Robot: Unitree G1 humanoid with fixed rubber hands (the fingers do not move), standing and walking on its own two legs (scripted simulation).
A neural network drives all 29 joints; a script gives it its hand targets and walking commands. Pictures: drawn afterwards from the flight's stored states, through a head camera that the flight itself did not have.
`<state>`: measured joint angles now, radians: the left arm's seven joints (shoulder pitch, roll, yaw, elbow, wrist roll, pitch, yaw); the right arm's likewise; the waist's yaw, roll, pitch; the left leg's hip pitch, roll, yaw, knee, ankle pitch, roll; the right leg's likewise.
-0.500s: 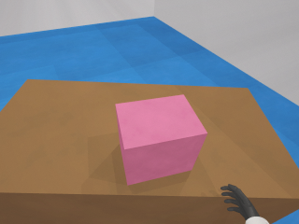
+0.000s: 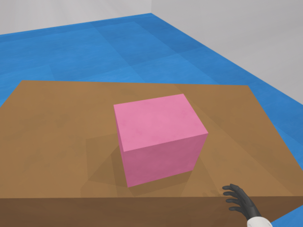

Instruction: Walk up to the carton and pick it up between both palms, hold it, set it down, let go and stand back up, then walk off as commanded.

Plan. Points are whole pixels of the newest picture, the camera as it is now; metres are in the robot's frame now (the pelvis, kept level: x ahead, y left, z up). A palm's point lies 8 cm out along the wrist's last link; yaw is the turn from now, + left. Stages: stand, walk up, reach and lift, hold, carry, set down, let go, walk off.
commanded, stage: stand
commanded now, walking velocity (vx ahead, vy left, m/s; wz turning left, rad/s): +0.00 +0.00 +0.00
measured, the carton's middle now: (155, 139) +0.41 -0.01 -0.02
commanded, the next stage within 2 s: walk off in 0.56 s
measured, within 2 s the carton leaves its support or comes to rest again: neither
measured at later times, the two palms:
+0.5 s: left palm out of the picture +0.06 +0.30 -0.12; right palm (250, 214) +0.20 -0.25 -0.04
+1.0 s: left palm out of the picture +0.04 +0.29 -0.12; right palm (252, 214) +0.20 -0.26 -0.04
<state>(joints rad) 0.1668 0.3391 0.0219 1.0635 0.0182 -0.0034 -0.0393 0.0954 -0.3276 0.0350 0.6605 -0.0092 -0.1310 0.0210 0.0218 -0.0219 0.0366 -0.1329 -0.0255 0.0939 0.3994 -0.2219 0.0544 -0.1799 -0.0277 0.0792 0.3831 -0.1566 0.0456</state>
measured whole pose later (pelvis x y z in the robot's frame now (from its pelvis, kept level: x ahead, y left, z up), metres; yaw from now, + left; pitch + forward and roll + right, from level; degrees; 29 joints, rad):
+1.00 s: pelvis -0.03 -0.02 -0.01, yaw +1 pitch +0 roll -2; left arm 0.19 0.40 0.06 0.83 0.01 0.06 -0.02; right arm 0.05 -0.32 0.04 0.51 -0.02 -0.09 0.03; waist 0.01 -0.01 0.12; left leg -0.32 0.03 0.05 0.56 -0.24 0.04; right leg -0.47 0.10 0.11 1.10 -0.45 -0.01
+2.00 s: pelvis -0.31 -0.10 -0.02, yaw +0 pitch -1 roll +1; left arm 0.10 0.32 0.06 0.83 0.03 0.04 0.01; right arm 0.13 -0.40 -0.07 0.82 0.00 0.06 -0.03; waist 0.00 0.05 0.22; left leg -0.46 -0.06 -0.14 1.06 -0.56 0.01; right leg -0.32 0.07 0.09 0.66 -0.32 -0.05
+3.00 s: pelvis -0.56 -0.11 -0.02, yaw +5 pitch -3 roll +2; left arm 0.16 0.36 0.05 0.92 0.02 0.00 0.00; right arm 0.22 -0.40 -0.07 0.91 -0.02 0.02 0.02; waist -0.03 0.00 0.12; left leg -0.25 -0.02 -0.04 0.62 -0.33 0.01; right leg -0.31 -0.02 0.04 0.74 -0.45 -0.01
